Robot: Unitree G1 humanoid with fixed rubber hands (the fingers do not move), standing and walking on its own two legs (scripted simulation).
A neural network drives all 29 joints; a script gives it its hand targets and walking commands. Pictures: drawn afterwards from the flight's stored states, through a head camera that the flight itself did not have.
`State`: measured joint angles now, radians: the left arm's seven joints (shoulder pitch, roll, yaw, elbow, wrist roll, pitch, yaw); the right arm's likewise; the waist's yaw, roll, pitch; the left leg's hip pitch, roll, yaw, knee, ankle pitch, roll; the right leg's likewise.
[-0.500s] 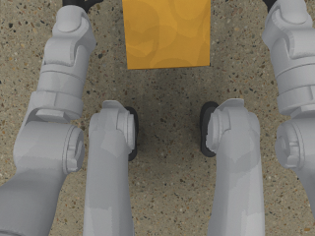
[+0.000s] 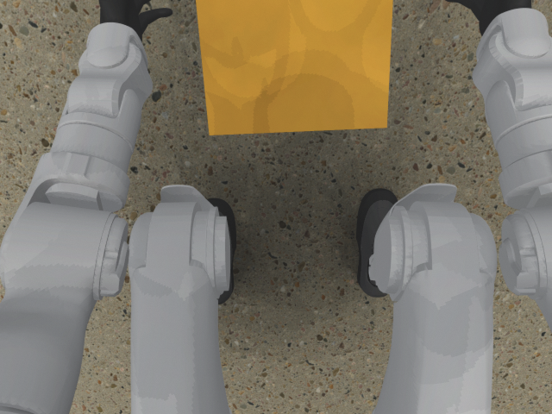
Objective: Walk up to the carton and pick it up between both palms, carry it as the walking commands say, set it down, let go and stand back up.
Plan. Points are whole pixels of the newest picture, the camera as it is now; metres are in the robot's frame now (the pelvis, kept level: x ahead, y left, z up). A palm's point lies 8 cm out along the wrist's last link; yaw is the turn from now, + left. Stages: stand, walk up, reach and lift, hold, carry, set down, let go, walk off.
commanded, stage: reach and lift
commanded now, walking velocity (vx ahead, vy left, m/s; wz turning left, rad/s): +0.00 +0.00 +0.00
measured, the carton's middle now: (291, 28) +0.51 +0.00 -0.28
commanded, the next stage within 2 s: none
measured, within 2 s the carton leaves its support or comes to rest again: leaves its support in 1.66 s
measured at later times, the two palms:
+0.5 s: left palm (144, 12) +0.52 +0.17 -0.22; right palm (489, 6) +0.52 -0.22 -0.22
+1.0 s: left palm (162, 3) +0.53 +0.15 -0.21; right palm out of the picture +0.54 -0.15 -0.20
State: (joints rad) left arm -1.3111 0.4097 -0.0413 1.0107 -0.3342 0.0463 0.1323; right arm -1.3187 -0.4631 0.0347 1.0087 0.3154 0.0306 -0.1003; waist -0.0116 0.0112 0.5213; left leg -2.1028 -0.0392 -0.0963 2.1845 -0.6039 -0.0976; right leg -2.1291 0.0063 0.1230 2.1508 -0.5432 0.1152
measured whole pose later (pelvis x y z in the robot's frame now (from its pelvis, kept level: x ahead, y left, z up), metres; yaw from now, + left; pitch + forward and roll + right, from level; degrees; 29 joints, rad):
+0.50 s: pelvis +0.00 +0.00 -0.02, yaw +1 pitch +32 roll +0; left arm -1.45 0.40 -0.07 1.17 -0.37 -0.01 0.11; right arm -1.45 -0.47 0.07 1.17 0.34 -0.01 -0.07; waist -0.02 0.02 0.52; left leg -2.20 -0.06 -0.11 2.21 -0.57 -0.11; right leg -2.22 0.00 0.12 2.19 -0.51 0.11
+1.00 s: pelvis +0.00 +0.00 -0.02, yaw +0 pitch +35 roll +0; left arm -1.47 0.30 -0.01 1.25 -0.27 -0.03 0.14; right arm -1.54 -0.28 -0.06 1.32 0.18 -0.04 -0.11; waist -0.02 0.01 0.41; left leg -2.25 -0.06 -0.10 2.22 -0.58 -0.11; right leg -2.27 0.01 0.13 2.19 -0.52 0.12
